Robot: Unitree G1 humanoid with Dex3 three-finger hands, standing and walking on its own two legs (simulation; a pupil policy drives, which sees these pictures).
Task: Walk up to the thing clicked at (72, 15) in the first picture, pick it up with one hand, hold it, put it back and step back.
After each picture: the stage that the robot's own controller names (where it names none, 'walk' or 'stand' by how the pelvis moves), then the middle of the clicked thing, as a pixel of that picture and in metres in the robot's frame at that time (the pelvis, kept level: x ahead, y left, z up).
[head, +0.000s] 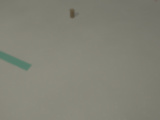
stand; (72, 13) +1.97 +0.09 -0.72
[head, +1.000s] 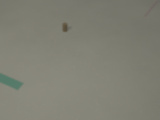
walk; (64, 27) +1.84 +0.12 -0.72
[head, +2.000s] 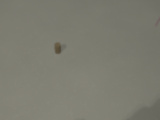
walk; (57, 48) +1.20 +0.15 -0.72
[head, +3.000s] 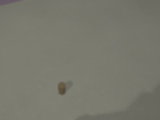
walk; (61, 88) +0.75 +0.12 -0.72
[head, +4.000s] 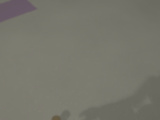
walk; out of the picture +0.48 +0.19 -0.70
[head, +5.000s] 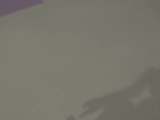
stand; out of the picture +0.37 +0.15 -0.70
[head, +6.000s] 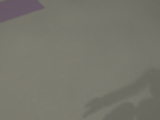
stand; out of the picture +0.34 +0.14 -0.72
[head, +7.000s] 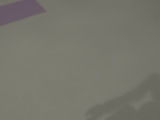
stand; out of the picture +0.36 +0.15 -0.73
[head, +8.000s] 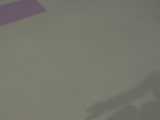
stand; out of the picture +0.35 +0.15 -0.73
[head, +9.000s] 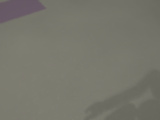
stand; out of the picture +0.34 +0.15 -0.73
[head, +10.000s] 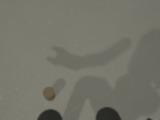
go down; (49, 94) +0.39 +0.15 -0.52
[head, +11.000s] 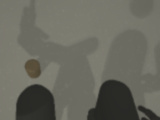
go down; (33, 69) +0.43 +0.18 -0.32
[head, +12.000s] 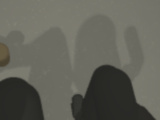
close in; out of the picture +0.43 +0.20 -0.25
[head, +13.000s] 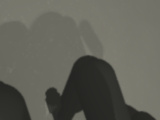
close; out of the picture +0.43 +0.23 -0.23
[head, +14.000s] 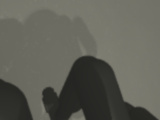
lift; out of the picture +0.41 +0.24 -0.23
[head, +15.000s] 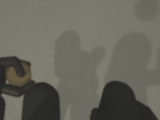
lift; (20, 78) +0.32 +0.21 -0.08
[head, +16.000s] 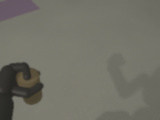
hold; (30, 86) +0.33 +0.17 +0.05
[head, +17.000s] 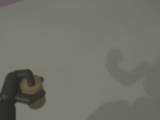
hold; (34, 92) +0.32 +0.17 -0.01
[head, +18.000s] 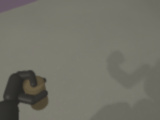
crouch; (36, 93) +0.32 +0.16 +0.00
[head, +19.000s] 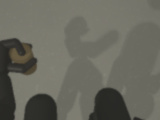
crouch; (24, 60) +0.42 +0.17 -0.10
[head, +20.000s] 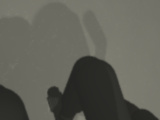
lower; out of the picture +0.43 +0.26 -0.23
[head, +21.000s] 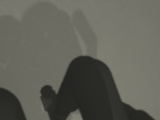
lower; out of the picture +0.44 +0.27 -0.24
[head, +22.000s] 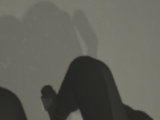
lower; out of the picture +0.44 +0.26 -0.24
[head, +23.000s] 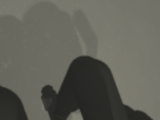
lower; out of the picture +0.44 +0.26 -0.24
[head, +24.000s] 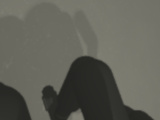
loosen; out of the picture +0.44 +0.24 -0.24
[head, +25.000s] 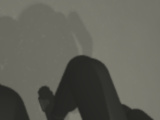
withdraw; out of the picture +0.43 +0.23 -0.24
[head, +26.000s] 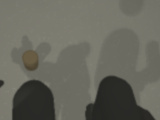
walk; (30, 61) +0.45 +0.19 -0.30
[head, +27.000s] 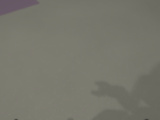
stand; out of the picture +0.37 +0.12 -0.65
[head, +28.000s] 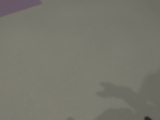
stand; out of the picture +0.38 +0.14 -0.67
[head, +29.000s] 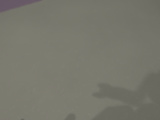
stand; out of the picture +0.38 +0.14 -0.67
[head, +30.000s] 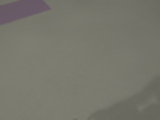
walk; out of the picture +0.39 +0.13 -0.72
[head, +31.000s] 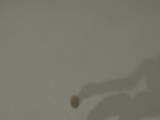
walk; (74, 102) +0.49 +0.05 -0.71
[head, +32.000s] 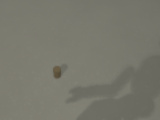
walk; (57, 72) +0.75 +0.13 -0.71
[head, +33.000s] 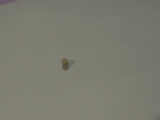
stand; (65, 64) +1.04 +0.20 -0.70
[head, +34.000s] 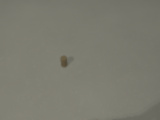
stand; (64, 61) +1.04 +0.17 -0.72
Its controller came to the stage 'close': yes
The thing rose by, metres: 0.72
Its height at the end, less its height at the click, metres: +0.00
